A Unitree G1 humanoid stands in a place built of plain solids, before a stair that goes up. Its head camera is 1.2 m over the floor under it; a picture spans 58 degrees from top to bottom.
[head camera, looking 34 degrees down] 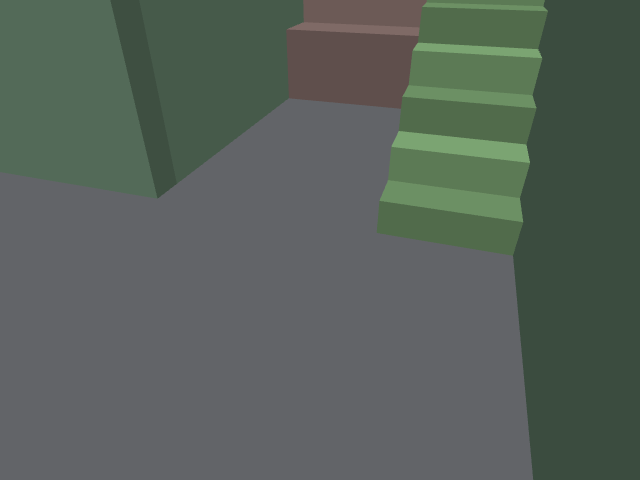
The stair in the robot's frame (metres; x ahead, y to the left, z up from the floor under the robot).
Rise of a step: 0.19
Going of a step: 0.24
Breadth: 0.65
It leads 18 degrees to the right of straight ahead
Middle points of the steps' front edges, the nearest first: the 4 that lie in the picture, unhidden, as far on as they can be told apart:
1.74 -0.60 0.19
1.97 -0.67 0.37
2.19 -0.74 0.56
2.42 -0.81 0.74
